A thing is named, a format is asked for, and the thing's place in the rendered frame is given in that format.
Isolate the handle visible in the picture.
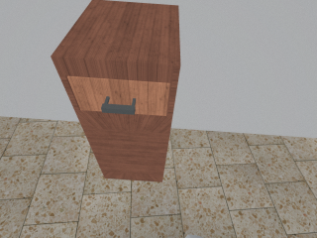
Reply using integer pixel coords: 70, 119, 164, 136
101, 96, 136, 115

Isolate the drawer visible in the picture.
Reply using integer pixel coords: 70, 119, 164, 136
67, 76, 170, 116

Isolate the cabinet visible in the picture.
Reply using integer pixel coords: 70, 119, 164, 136
51, 0, 181, 182

